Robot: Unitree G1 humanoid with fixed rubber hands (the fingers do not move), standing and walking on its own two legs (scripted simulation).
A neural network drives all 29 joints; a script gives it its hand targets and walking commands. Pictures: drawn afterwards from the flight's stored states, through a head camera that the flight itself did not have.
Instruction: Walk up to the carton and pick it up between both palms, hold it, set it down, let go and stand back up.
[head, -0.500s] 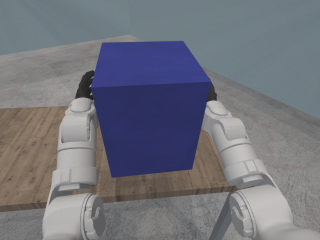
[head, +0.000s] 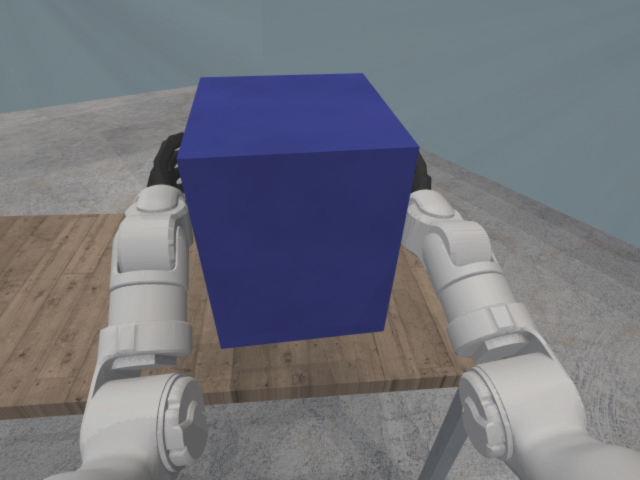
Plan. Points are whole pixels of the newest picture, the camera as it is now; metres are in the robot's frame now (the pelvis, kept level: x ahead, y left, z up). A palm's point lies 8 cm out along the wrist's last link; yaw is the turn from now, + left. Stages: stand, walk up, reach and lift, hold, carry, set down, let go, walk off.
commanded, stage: reach and lift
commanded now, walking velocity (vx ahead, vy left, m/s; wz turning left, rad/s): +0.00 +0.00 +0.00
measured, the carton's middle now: (293, 206) +0.39 -0.01 +0.22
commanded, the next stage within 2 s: hold in 0.10 s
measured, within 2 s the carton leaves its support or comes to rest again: neither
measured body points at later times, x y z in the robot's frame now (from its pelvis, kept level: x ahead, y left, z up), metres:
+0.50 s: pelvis +0.00 +0.00 +0.00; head -0.07 +0.02 +0.44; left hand +0.39 +0.15 +0.26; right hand +0.39 -0.14 +0.25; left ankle +0.01 +0.12 -0.75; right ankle +0.02 -0.12 -0.75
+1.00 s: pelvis +0.00 +0.00 +0.00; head -0.07 +0.01 +0.44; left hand +0.40 +0.16 +0.26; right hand +0.39 -0.14 +0.26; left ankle +0.01 +0.12 -0.75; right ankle +0.02 -0.12 -0.75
